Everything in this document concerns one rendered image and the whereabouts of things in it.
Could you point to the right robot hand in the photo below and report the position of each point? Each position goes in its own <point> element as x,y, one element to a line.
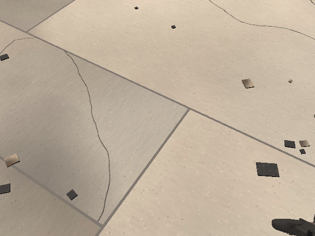
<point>294,227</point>

